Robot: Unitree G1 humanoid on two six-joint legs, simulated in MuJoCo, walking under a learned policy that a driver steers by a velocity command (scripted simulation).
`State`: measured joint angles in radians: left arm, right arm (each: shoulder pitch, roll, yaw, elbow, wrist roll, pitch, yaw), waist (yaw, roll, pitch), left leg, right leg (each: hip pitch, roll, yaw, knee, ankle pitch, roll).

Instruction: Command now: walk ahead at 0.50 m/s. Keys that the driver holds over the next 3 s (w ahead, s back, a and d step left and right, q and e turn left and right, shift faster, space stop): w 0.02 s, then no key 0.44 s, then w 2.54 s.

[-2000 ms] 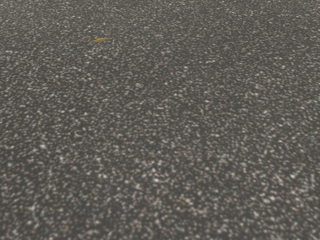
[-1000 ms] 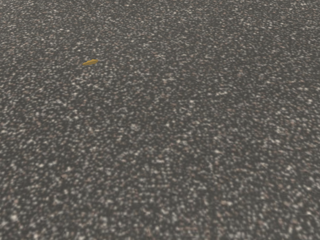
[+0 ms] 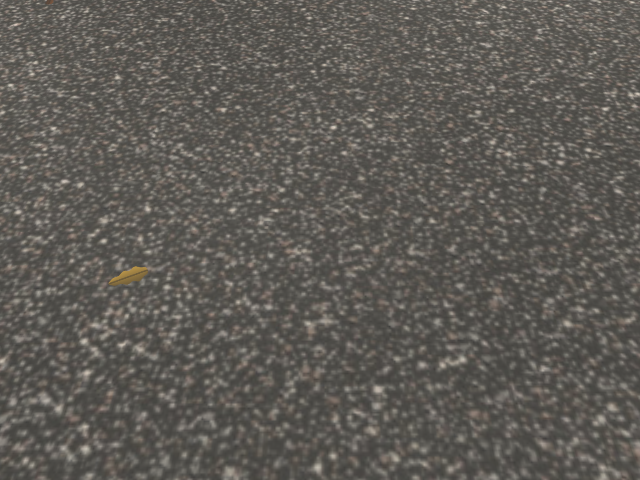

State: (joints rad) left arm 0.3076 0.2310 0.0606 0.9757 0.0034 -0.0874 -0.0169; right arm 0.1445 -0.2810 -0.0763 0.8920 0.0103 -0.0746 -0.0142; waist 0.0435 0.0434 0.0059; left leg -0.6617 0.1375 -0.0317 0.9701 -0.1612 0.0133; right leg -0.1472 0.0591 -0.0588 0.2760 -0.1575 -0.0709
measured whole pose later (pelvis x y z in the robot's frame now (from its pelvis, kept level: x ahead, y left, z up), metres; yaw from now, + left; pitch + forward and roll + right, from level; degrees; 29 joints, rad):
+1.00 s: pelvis +0.33 +0.08 -0.02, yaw +0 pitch +2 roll +0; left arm 0.42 0.24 0.07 1.07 -0.02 -0.07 0.02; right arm 0.04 -0.25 -0.06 0.92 0.02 -0.08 0.01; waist 0.07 -0.02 0.00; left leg -0.37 0.00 0.06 0.53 -0.19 0.05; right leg -0.18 -0.07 0.01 0.72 -0.43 0.02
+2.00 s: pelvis +0.88 +0.08 -0.02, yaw +0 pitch +2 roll -2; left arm 0.39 0.26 0.07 1.02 -0.02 -0.06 0.01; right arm 0.00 -0.24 -0.05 0.87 0.02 -0.09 0.04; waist 0.07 0.02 0.01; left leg -0.50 0.05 0.03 0.49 -0.04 0.07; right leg 0.08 0.01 -0.06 0.31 -0.41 0.01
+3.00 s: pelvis +1.44 +0.06 -0.01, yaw +0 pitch +2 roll -2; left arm 0.35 0.24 0.06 1.00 -0.01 -0.08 0.00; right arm 0.03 -0.25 -0.06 0.88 0.02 -0.07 0.02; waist 0.07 0.04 0.01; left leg -0.64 0.11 -0.01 0.58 0.08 0.01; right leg 0.03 0.06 -0.06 0.20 -0.26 -0.04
